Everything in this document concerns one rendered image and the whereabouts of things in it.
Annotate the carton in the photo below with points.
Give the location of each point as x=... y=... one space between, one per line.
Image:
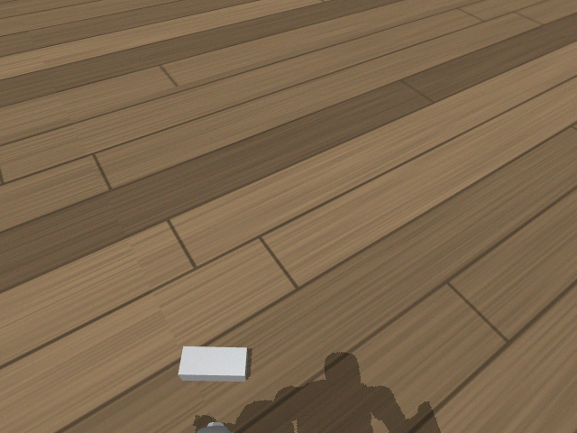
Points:
x=216 y=364

